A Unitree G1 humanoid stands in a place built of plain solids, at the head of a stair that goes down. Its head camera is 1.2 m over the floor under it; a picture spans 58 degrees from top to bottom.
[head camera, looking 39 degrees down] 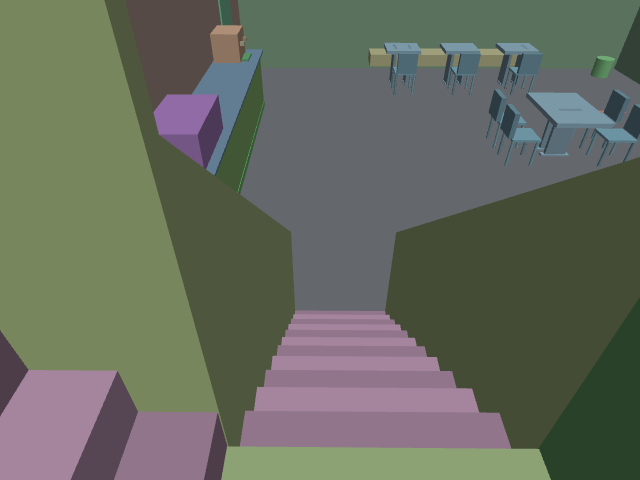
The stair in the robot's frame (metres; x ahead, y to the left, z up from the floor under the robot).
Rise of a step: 0.18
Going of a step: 0.20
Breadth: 0.86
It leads straight ahead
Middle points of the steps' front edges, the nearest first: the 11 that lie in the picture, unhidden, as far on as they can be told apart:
0.57 -0.17 0.00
0.77 -0.18 -0.17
0.98 -0.18 -0.35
1.18 -0.18 -0.53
1.38 -0.18 -0.70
1.58 -0.18 -0.88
1.78 -0.18 -1.05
1.99 -0.19 -1.23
2.19 -0.19 -1.40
2.39 -0.19 -1.58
2.59 -0.19 -1.76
